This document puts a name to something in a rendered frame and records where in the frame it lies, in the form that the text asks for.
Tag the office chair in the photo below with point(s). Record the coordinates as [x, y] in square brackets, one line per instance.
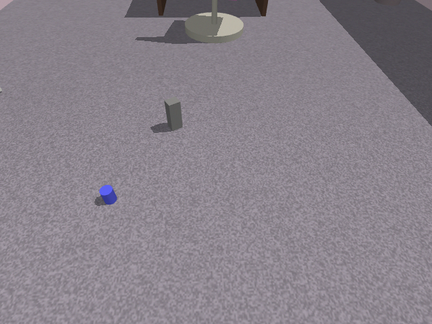
[214, 27]

